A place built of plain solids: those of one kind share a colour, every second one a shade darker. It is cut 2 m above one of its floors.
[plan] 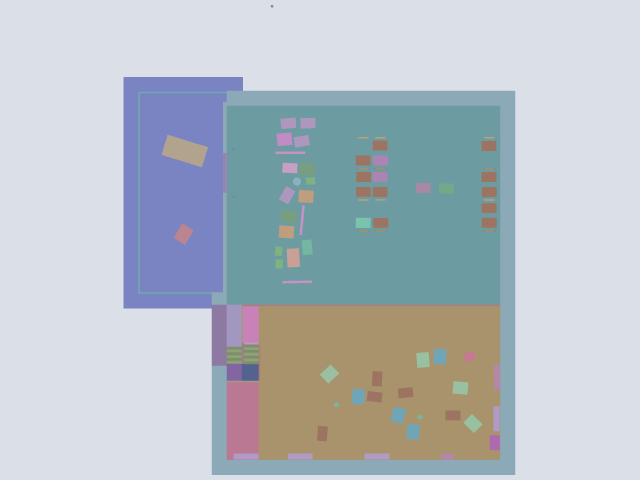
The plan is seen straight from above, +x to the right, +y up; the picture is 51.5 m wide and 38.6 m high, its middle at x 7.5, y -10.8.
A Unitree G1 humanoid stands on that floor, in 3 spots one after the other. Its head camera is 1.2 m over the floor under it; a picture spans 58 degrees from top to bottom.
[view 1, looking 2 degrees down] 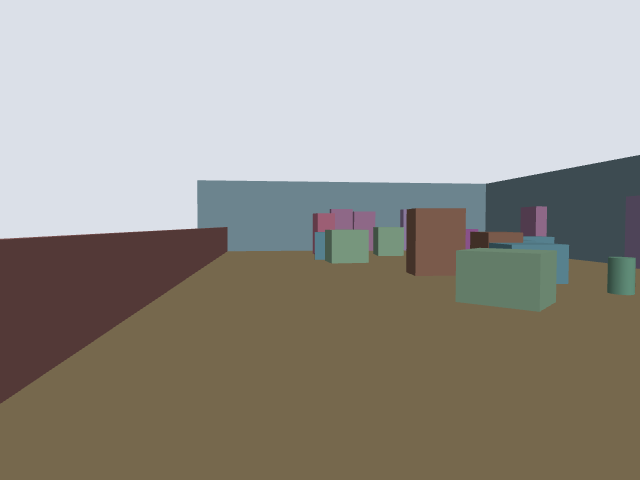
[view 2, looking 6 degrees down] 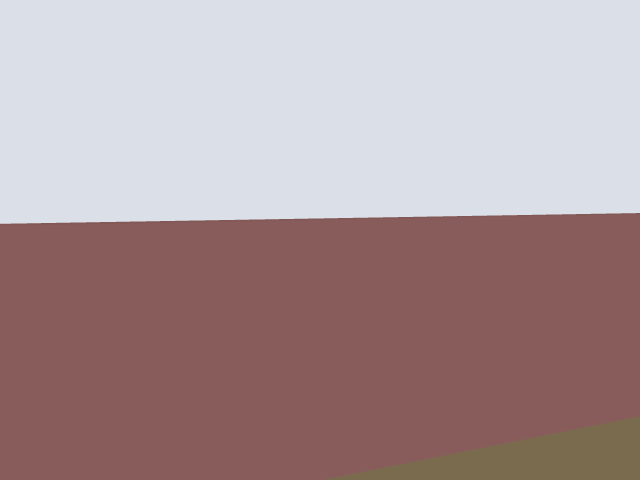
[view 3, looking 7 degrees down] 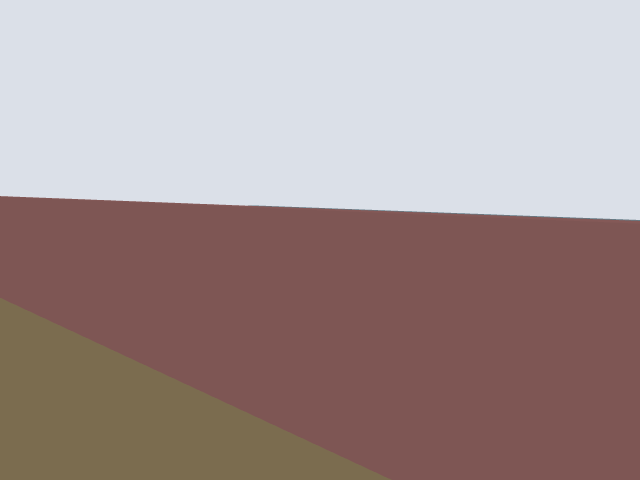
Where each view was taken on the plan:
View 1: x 1.97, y -17.89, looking -7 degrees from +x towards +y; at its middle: stillage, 14.84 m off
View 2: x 4.17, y -17.75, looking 73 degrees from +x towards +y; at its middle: rail_loft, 1.72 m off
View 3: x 20.00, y -17.60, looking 128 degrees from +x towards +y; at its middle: rail_loft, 1.89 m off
